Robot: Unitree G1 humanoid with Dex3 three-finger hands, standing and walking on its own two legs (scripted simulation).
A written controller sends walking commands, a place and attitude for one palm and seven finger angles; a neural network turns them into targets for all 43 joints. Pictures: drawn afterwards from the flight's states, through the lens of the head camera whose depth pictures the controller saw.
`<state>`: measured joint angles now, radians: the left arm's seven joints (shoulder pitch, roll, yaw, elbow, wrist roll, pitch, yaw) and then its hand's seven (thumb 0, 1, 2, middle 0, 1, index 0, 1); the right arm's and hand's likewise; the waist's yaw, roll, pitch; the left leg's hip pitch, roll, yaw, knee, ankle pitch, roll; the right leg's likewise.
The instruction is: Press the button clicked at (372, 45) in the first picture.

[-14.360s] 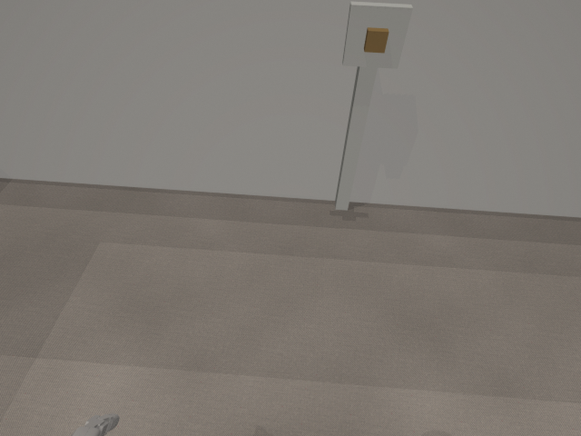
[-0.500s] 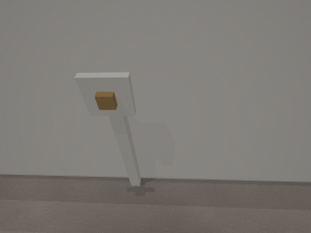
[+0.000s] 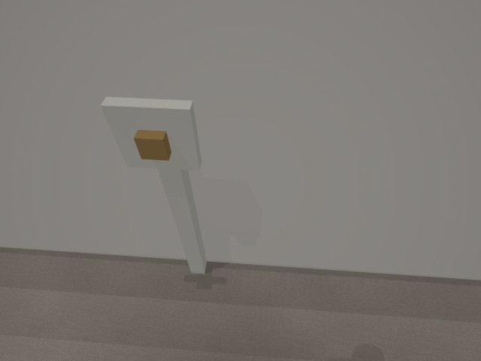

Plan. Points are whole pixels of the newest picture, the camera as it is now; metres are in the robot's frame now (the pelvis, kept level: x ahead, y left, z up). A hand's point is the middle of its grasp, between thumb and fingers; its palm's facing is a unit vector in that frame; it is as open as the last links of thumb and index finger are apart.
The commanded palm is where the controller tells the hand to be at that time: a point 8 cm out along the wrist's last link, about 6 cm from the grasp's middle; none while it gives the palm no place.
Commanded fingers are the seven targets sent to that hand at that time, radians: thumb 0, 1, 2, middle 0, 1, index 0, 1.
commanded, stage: come to a stop and stand still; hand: left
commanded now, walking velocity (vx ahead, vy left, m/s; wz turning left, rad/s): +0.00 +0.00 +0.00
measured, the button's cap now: (153, 144) +0.53 +0.22 +0.04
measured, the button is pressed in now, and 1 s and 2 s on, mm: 0 0 0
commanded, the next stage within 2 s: look again from close up in 0.58 s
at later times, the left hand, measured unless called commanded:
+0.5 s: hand out of the picture +0.03 +0.18 -0.18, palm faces +0.02 -0.98 -0.20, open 7.3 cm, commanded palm none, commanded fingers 0.00 0.90 0.90 -0.20 -0.30 -0.20 -0.30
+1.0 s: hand out of the picture +0.04 +0.17 -0.18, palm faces +0.03 -0.98 -0.19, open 7.4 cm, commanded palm none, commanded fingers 0.00 0.90 0.90 -0.20 -0.30 -0.20 -0.30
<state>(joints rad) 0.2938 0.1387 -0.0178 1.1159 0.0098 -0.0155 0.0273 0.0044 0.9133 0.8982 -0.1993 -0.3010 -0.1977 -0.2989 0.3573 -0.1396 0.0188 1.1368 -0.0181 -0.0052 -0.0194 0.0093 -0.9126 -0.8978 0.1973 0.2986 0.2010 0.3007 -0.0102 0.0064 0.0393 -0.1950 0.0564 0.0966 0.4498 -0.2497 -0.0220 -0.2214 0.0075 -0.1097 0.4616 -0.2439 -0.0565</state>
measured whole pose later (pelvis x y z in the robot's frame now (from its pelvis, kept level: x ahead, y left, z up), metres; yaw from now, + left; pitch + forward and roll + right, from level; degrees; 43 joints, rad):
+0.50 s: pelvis +0.04 +0.01 +0.00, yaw +0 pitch +0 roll +0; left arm 0.28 0.15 -0.01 1.13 0.01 -0.02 0.04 0.00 0.92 0.90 -0.20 -0.30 -0.20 -0.30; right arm 0.27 -0.15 0.01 1.14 -0.02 -0.02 -0.04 0.01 -0.92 -0.90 0.20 0.30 0.20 0.30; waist 0.01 0.00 0.03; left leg -0.13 0.05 0.10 0.43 -0.30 -0.02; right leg -0.16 0.00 -0.10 0.46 -0.30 -0.04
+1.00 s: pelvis +0.05 +0.01 +0.00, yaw +0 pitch +0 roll +0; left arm 0.29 0.14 0.00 1.13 0.01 -0.02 0.04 0.00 0.91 0.90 -0.20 -0.30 -0.20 -0.30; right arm 0.28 -0.13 0.02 1.16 -0.02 -0.02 -0.04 0.01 -0.91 -0.90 0.20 0.30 0.20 0.30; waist 0.00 0.00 0.03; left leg -0.11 0.05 0.10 0.43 -0.31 -0.02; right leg -0.14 0.00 -0.11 0.45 -0.31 -0.04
